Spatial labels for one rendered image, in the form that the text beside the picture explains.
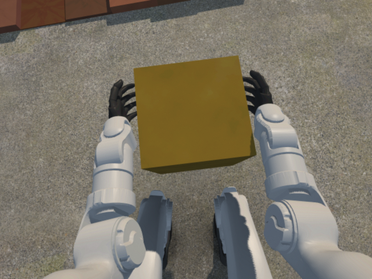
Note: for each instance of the left robot upper arm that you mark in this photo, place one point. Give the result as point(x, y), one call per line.
point(109, 249)

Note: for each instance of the robot thigh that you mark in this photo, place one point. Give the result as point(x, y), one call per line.
point(154, 219)
point(244, 252)

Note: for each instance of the left robot forearm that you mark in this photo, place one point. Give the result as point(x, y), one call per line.
point(112, 187)

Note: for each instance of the left robot thigh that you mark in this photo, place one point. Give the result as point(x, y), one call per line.
point(154, 219)

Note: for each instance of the right robot thigh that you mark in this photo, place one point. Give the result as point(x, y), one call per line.
point(244, 252)

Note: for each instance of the right robot forearm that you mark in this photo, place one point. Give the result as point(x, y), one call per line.
point(286, 173)

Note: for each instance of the right robot upper arm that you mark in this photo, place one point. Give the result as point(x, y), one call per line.
point(306, 235)

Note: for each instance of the carton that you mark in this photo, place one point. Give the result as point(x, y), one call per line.
point(192, 115)

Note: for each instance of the right robot hand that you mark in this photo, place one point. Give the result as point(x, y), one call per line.
point(260, 91)

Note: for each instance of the left robot hand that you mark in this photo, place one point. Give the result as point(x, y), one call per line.
point(117, 102)

